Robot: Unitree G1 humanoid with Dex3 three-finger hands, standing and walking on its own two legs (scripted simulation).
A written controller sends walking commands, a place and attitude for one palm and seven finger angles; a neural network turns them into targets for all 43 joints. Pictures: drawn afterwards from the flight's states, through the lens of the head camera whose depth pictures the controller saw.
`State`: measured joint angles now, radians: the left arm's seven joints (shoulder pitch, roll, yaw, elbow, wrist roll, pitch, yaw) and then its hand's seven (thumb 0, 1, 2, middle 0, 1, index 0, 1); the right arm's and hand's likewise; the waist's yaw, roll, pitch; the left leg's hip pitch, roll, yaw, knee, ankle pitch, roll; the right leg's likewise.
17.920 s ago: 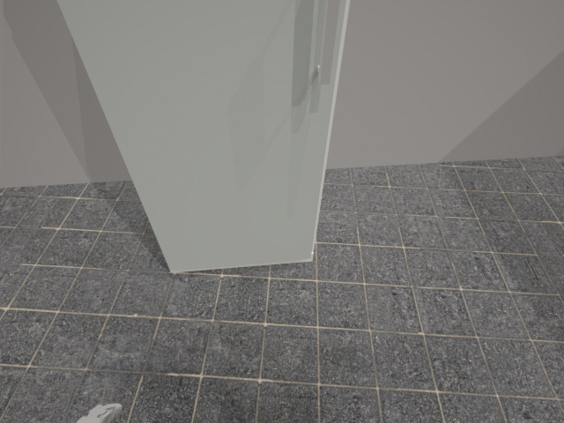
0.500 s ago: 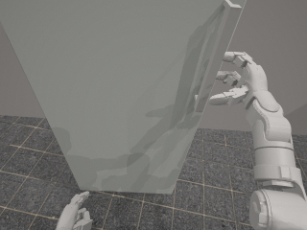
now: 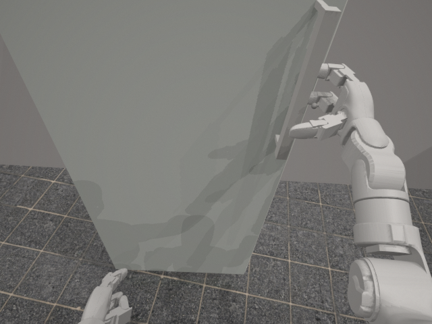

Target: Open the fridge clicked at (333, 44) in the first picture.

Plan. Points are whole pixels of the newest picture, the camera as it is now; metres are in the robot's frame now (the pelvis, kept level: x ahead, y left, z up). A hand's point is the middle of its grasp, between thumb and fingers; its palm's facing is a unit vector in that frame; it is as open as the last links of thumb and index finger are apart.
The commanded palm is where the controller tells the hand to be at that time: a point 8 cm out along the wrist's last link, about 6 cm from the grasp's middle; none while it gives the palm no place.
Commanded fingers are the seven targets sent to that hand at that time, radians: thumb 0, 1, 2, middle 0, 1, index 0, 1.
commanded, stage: feel for the door with the fingertips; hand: right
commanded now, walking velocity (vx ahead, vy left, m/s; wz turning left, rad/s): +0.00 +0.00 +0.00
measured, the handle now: (297, 91) +0.46 -0.11 +0.24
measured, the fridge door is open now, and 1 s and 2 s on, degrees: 0 0 0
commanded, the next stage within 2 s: slide the fingers in behind the handle in 0.16 s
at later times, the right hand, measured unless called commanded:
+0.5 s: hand (314, 106) +0.42 -0.13 +0.24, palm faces +0.00 +1.00 -0.01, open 13.7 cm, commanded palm +0.39 -0.19 +0.23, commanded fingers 0.00 0.50 -0.30 0.30 1.20 0.30 1.20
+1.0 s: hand (308, 111) +0.41 -0.12 +0.23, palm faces +0.00 +1.00 -0.01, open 14.0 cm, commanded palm +0.38 -0.17 +0.23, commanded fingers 0.00 0.50 -0.30 0.30 1.20 0.30 1.20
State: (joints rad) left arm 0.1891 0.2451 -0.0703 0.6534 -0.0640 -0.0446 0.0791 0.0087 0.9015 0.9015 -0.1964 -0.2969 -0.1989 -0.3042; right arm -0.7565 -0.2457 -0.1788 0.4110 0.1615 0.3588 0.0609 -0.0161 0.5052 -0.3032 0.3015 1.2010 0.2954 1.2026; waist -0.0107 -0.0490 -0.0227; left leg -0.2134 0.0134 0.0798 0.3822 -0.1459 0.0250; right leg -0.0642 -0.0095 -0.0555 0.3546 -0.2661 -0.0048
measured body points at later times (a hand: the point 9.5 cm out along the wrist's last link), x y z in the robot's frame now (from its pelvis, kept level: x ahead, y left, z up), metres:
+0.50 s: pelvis -0.01 +0.00 +0.00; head -0.02 +0.02 +0.45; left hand +0.13 +0.23 -0.10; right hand +0.42 -0.19 +0.24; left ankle +0.04 +0.10 -0.74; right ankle -0.05 -0.11 -0.74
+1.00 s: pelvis +0.00 +0.00 +0.00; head -0.02 +0.02 +0.45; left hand +0.17 +0.22 -0.09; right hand +0.40 -0.17 +0.24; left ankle +0.04 +0.10 -0.74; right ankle -0.05 -0.11 -0.74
